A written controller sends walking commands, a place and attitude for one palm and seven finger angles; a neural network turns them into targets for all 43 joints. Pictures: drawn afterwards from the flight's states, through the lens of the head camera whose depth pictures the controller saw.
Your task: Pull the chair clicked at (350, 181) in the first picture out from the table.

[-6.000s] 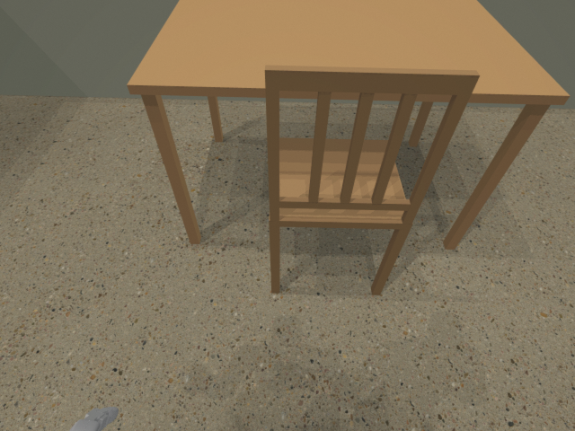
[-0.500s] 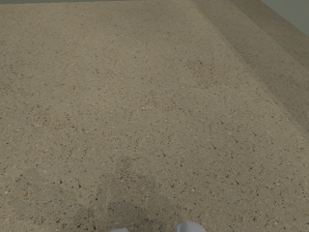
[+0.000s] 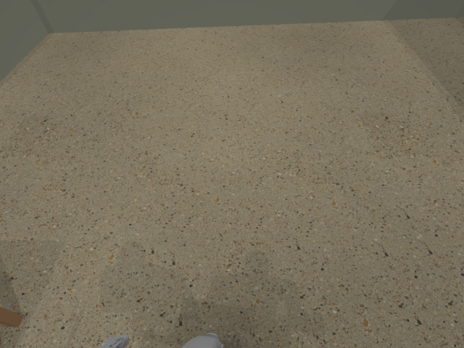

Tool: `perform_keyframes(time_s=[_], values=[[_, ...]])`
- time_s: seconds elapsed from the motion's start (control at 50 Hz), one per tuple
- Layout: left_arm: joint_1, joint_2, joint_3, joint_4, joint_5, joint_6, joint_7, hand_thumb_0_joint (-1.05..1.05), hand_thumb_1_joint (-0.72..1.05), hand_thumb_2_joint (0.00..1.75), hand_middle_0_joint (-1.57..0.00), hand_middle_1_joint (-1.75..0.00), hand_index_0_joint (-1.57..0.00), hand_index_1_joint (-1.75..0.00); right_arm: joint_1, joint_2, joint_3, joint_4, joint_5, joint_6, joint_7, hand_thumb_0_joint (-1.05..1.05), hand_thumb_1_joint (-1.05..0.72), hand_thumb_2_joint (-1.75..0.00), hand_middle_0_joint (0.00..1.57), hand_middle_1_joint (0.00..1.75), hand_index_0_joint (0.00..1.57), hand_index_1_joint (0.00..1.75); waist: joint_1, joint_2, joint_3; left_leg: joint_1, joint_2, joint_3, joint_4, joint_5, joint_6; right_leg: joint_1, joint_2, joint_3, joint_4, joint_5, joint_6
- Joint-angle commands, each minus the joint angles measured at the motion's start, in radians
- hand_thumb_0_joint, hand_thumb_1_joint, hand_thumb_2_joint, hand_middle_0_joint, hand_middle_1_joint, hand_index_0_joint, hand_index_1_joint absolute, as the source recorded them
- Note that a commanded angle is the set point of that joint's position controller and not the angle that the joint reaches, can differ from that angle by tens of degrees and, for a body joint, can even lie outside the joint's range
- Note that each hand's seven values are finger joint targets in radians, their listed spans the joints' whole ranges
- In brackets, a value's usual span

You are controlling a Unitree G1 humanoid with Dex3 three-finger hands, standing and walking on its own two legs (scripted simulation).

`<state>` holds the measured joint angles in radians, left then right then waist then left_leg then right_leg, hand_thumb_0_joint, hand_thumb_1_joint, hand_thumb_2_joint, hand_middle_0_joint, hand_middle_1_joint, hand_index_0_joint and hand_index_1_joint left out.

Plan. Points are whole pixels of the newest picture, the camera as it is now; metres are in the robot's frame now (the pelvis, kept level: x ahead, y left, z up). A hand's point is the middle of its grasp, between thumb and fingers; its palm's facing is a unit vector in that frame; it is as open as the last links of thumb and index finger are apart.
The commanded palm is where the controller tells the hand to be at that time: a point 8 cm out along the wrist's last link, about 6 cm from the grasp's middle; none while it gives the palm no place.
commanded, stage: turn to face it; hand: left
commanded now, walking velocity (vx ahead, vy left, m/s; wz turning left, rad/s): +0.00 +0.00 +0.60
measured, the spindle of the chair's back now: out of the picture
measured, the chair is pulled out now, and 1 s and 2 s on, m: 0.00 0.00 0.00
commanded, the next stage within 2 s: none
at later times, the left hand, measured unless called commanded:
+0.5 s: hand out of the picture -0.06 +0.26 -0.18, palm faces +0.36 -0.89 -0.27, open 7.4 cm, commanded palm none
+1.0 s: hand out of the picture -0.02 +0.24 -0.13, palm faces +0.55 -0.78 -0.29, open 7.4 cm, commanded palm none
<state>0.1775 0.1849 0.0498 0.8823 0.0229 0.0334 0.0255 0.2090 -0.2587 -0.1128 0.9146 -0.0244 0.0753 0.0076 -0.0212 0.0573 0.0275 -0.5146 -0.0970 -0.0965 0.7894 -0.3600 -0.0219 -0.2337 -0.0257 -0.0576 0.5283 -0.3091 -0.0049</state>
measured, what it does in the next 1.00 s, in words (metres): steps on the spot, turning left: left foot, then right foot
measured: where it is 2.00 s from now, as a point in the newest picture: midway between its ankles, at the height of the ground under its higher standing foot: outside the picture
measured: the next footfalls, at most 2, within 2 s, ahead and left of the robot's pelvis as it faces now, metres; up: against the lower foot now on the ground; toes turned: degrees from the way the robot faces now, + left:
left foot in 0.40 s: -0.01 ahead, +0.15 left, +0.00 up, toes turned +21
right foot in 0.82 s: +0.09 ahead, -0.07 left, +0.00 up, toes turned +27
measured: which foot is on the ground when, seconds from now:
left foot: up 0.00-0.38, down 0.40-0.82, up 0.84-1.00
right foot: down 0.00-0.40, up 0.42-0.80, down 0.82-1.00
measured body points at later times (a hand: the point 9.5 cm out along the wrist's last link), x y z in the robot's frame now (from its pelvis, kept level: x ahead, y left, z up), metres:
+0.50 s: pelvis -0.01 +0.04 -0.01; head +0.03 +0.08 +0.44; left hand -0.08 +0.31 -0.16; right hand +0.19 -0.17 -0.12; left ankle -0.05 +0.14 -0.73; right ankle -0.02 -0.11 -0.67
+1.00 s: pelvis +0.00 +0.01 +0.01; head +0.05 +0.00 +0.45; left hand -0.05 +0.28 -0.11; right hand +0.19 -0.18 -0.16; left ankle -0.10 +0.11 -0.64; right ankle +0.05 -0.08 -0.73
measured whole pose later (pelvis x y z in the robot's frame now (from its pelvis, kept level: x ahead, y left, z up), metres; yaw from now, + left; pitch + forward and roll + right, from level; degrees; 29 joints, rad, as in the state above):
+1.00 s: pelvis +0.00 +0.01 +0.01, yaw +36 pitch +0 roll +2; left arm 0.18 0.18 0.02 0.84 0.02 0.01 0.02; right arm 0.23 -0.27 -0.10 0.94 -0.02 0.08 0.02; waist -0.04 0.05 0.07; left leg -0.51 -0.01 -0.03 1.19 -0.40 -0.07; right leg -0.21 -0.09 -0.14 0.52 -0.30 0.00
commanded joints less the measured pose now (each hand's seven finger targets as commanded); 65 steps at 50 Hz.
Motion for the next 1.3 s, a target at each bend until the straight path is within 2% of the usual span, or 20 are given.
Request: perform_keyframes(time_s=[0.0,0.24,0.34,0.36,0.38,0.4,0.5,0.66,0.76,0.78,0.8,0.82,0.84,0.94,1.12,1.2,1.22,1.24,1.26,1.28], values=[[-0.097,0.184,0.043,-0.105,-0.006,-0.035,0.012,0.0,0.9,0.9,-0.2,-0.3,-0.2,-0.3,-0.003,-0.095,-0.017,-0.069,-0.008,-0.016,0.017,0.0,-0.9,-0.9,0.2,0.3,0.2,0.3,-0.036,-0.214,0.048,-0.103,0.104,0.034,0.431,-0.005,-0.039,-0.06,-0.303,0.187,-0.306,0.047,-0.081],[0.155,0.239,0.05,-0.026,0.009,-0.034,0.005,0.0,0.9,0.9,-0.2,-0.3,-0.2,-0.3,-0.177,-0.048,0.029,-0.105,0.009,-0.025,0.027,0.0,-0.9,-0.9,0.2,0.3,0.2,0.3,0.086,-0.311,-0.013,0.02,0.124,0.186,0.054,-0.081,-0.058,0.179,-0.336,-0.012,-0.123,0.56,-0.099],[0.133,0.252,0.064,-0.02,-0.003,-0.024,-0.002,0.0,0.9,0.9,-0.2,-0.3,-0.2,-0.3,-0.05,-0.093,0.019,-0.077,0.008,-0.05,0.02,0.0,-0.9,-0.9,0.2,0.3,0.2,0.3,0.023,-0.25,-0.119,0.324,0.098,0.215,-0.348,0.147,-0.016,0.129,-0.314,-0.116,0.125,0.569,-0.012],[0.127,0.218,0.061,-0.04,-0.012,-0.024,-0.007,0.0,0.9,0.9,-0.2,-0.3,-0.2,-0.3,0.031,-0.183,-0.005,-0.061,0.003,-0.062,0.013,0.0,-0.9,-0.9,0.2,0.3,0.2,0.3,-0.027,-0.045,-0.197,0.549,0.249,0.03,-0.406,0.388,0.05,-0.068,-0.254,-0.146,0.336,0.346,0.047],[0.059,0.148,0.036,-0.096,-0.015,-0.025,-0.014,0.0,0.9,0.9,-0.2,-0.3,-0.2,-0.3,0.101,-0.291,-0.032,-0.055,0.011,-0.065,0.004,0.0,-0.9,-0.9,0.2,0.3,0.2,0.3,-0.076,0.25,-0.213,0.681,0.509,-0.293,-0.384,0.87,0.183,-0.369,-0.123,-0.109,0.537,-0.336,0.115],[0.009,0.157,0.036,-0.11,-0.007,-0.013,-0.005,0.0,0.9,0.9,-0.2,-0.3,-0.2,-0.3,0.153,-0.288,-0.028,-0.028,0.015,-0.057,-0.002,0.0,-0.9,-0.9,0.2,0.3,0.2,0.3,-0.088,0.166,-0.225,0.658,0.541,-0.248,-0.351,1.005,0.256,-0.394,-0.127,-0.002,0.627,-0.364,0.101],[0.022,0.157,0.046,-0.055,-0.006,-0.002,-0.016,0.0,0.9,0.9,-0.2,-0.3,-0.2,-0.3,-0.069,-0.175,0.007,-0.084,0.003,-0.065,-0.021,0.0,-0.9,-0.9,0.2,0.3,0.2,0.3,0.004,0.124,-0.059,0.362,0.325,-0.077,-0.399,0.67,0.166,-0.305,-0.103,0.035,0.624,-0.125,0.108],[-0.044,0.136,0.038,-0.099,-0.01,-0.003,-0.009,0.0,0.9,0.9,-0.2,-0.3,-0.2,-0.3,-0.028,-0.188,-0.004,-0.083,-0.002,-0.055,-0.015,0.0,-0.9,-0.9,0.2,0.3,0.2,0.3,-0.011,0.115,-0.061,0.338,0.306,-0.214,-0.407,0.533,0.193,-0.215,-0.034,0.038,0.352,-0.123,0.105],[0.054,0.146,0.042,-0.092,-0.018,-0.024,-0.002,0.0,0.9,0.9,-0.2,-0.3,-0.2,-0.3,-0.073,-0.181,-0.012,-0.102,0.003,-0.047,-0.012,0.0,-0.9,-0.9,0.2,0.3,0.2,0.3,0.047,0.08,-0.101,0.218,0.249,-0.259,-0.298,0.505,0.146,0.047,0.004,0.023,0.0,0.049,0.09],[0.096,0.188,0.049,-0.083,-0.013,-0.038,0.001,0.0,0.9,0.9,-0.2,-0.3,-0.2,-0.3,-0.067,-0.148,-0.007,-0.108,0.011,-0.049,-0.009,0.0,-0.9,-0.9,0.2,0.3,0.2,0.3,0.069,-0.015,-0.119,0.124,0.194,-0.226,-0.217,0.353,0.094,0.189,-0.06,0.077,-0.154,0.142,0.082],[0.109,0.286,0.069,-0.085,0.005,-0.049,0.01,0.0,0.9,0.9,-0.2,-0.3,-0.2,-0.3,-0.026,-0.063,0.004,-0.118,0.02,-0.052,-0.003,0.0,-0.9,-0.9,0.2,0.3,0.2,0.3,0.07,-0.324,-0.145,-0.07,0.047,-0.041,0.015,-0.041,0.002,0.338,-0.344,0.338,-0.253,0.222,-0.008],[0.102,0.322,0.064,-0.096,0.0,-0.04,0.009,0.0,0.9,0.9,-0.2,-0.3,-0.2,-0.3,-0.035,-0.089,-0.001,-0.133,0.008,-0.049,-0.007,0.0,-0.9,-0.9,0.2,0.3,0.2,0.3,0.071,-0.367,-0.133,-0.105,0.029,0.016,0.237,-0.274,-0.026,0.225,-0.5,0.442,-0.24,0.335,-0.116],[0.067,0.281,0.055,-0.107,-0.002,-0.037,0.009,0.0,0.9,0.9,-0.2,-0.3,-0.2,-0.3,-0.034,-0.107,-0.008,-0.125,0.002,-0.041,-0.003,0.0,-0.9,-0.9,0.2,0.3,0.2,0.3,0.053,-0.24,-0.096,-0.085,0.066,-0.012,0.373,-0.218,-0.022,0.13,-0.458,0.352,-0.233,0.282,-0.143],[-0.005,0.182,0.027,-0.114,-0.006,-0.049,0.007,0.0,0.9,0.9,-0.2,-0.3,-0.2,-0.3,-0.007,-0.08,0.002,-0.056,0.002,-0.02,0.022,0.0,-0.9,-0.9,0.2,0.3,0.2,0.3,0.004,-0.236,-0.021,-0.088,0.119,0.066,0.454,-0.01,-0.063,0.121,-0.288,0.054,-0.184,0.448,-0.074],[0.115,0.248,0.05,-0.057,0.009,-0.031,0.006,0.0,0.9,0.9,-0.2,-0.3,-0.2,-0.3,-0.135,-0.051,0.03,-0.083,0.011,-0.026,0.029,0.0,-0.9,-0.9,0.2,0.3,0.2,0.3,0.073,-0.291,-0.028,0.045,0.126,0.189,0.059,-0.078,-0.054,0.176,-0.341,-0.052,-0.119,0.533,-0.096],[0.091,0.258,0.063,-0.047,0.0,-0.021,0.002,0.0,0.9,0.9,-0.2,-0.3,-0.2,-0.3,-0.025,-0.089,0.022,-0.069,0.009,-0.048,0.024,0.0,-0.9,-0.9,0.2,0.3,0.2,0.3,0.015,-0.231,-0.098,0.29,0.111,0.205,-0.283,0.107,-0.021,0.104,-0.335,-0.127,0.084,0.464,-0.024],[0.097,0.224,0.058,-0.061,-0.009,-0.017,-0.003,0.0,0.9,0.9,-0.2,-0.3,-0.2,-0.3,0.058,-0.168,0.001,-0.051,0.005,-0.059,0.021,0.0,-0.9,-0.9,0.2,0.3,0.2,0.3,-0.033,-0.029,-0.163,0.492,0.209,0.06,-0.381,0.3,0.026,-0.06,-0.278,-0.153,0.295,0.288,0.033],[0.05,0.145,0.038,-0.112,-0.016,-0.015,-0.011,0.0,0.9,0.9,-0.2,-0.3,-0.2,-0.3,0.134,-0.289,-0.028,-0.046,0.007,-0.067,0.011,0.0,-0.9,-0.9,0.2,0.3,0.2,0.3,-0.08,0.311,-0.177,0.603,0.502,-0.325,-0.414,0.779,0.164,-0.366,-0.122,-0.132,0.528,-0.365,0.12],[-0.003,0.159,0.031,-0.126,-0.008,-0.004,-0.002,0.0,0.9,0.9,-0.2,-0.3,-0.2,-0.3,0.184,-0.299,-0.025,-0.019,0.015,-0.059,0.001,0.0,-0.9,-0.9,0.2,0.3,0.2,0.3,-0.093,0.209,-0.207,0.585,0.547,-0.308,-0.382,0.914,0.248,-0.373,-0.12,-0.002,0.632,-0.393,0.101],[-0.026,0.159,0.032,-0.118,-0.003,0.003,0.003,0.0,0.9,0.9,-0.2,-0.3,-0.2,-0.3,0.159,-0.263,-0.016,-0.023,0.012,-0.06,-0.007,0.0,-0.9,-0.9,0.2,0.3,0.2,0.3,-0.076,0.158,-0.173,0.537,0.498,-0.257,-0.395,0.805,0.233,-0.377,-0.135,0.025,0.67,-0.33,0.093]])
